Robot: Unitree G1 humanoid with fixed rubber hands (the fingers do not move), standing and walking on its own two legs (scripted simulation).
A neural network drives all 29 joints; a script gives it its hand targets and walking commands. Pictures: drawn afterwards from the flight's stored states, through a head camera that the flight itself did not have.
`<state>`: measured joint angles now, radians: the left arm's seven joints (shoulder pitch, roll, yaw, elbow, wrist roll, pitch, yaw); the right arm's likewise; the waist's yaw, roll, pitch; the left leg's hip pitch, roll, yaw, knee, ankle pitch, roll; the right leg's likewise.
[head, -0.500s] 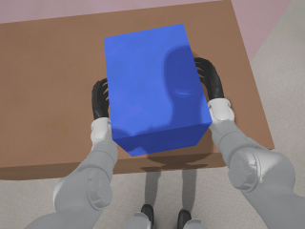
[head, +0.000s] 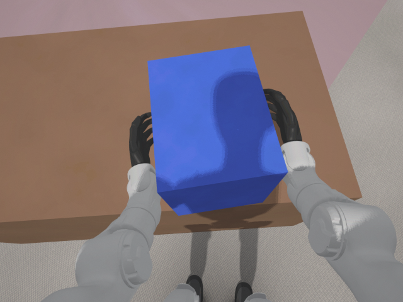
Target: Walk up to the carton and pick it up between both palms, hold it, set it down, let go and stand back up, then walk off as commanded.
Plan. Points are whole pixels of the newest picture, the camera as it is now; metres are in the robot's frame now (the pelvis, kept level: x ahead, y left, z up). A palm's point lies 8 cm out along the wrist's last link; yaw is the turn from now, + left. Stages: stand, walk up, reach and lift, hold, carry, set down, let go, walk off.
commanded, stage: reach and lift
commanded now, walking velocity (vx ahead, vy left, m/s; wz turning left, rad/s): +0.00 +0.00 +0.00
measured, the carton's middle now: (210, 138) +0.45 +0.05 -0.06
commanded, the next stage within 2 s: none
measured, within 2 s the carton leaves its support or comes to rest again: leaves its support in 0.50 s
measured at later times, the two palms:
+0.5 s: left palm (140, 178) +0.34 +0.18 -0.02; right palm (296, 152) +0.40 -0.11 +0.01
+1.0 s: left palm (113, 180) +0.31 +0.20 +0.05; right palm (303, 144) +0.37 -0.09 +0.11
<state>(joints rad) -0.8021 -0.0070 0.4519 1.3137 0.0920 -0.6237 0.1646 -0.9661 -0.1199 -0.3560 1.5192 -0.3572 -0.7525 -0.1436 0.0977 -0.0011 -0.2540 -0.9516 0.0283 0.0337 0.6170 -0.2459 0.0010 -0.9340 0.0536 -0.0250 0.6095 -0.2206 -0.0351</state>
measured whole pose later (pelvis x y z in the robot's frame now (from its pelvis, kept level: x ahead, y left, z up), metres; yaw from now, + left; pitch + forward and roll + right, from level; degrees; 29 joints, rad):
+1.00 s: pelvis -0.07 +0.00 +0.00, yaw +0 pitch +23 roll -1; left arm -0.79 0.11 0.01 1.29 -0.20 -0.22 0.23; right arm -0.92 -0.05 -0.16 1.22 -0.10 -0.12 -0.10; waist 0.08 -0.02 -0.39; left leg -0.87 0.03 0.03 0.64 -0.17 0.00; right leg -0.84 0.05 -0.02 0.61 -0.17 -0.04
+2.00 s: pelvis -0.07 -0.02 +0.02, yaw +2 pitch +6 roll +1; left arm -0.87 0.15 0.22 1.07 -0.01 0.23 0.09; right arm -0.87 0.02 -0.24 0.92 0.03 0.23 -0.19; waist 0.02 -0.03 -0.23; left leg -0.43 0.00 0.03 0.41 -0.10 0.00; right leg -0.45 0.03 -0.02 0.50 -0.17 -0.04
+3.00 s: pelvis -0.07 -0.02 +0.03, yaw +2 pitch +3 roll +1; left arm -0.83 0.10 0.25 0.79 0.07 0.45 0.11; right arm -0.81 -0.01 -0.18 0.78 0.05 0.30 -0.18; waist 0.01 -0.03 -0.21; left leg -0.35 -0.01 0.03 0.37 -0.09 0.00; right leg -0.36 0.03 -0.02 0.45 -0.15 -0.04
